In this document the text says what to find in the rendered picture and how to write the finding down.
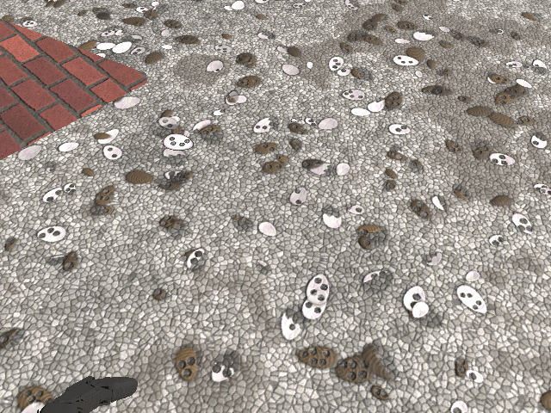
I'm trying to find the left robot hand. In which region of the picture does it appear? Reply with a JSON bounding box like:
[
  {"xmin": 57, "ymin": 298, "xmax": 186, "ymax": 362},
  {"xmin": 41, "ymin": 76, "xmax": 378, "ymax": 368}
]
[{"xmin": 37, "ymin": 376, "xmax": 138, "ymax": 413}]

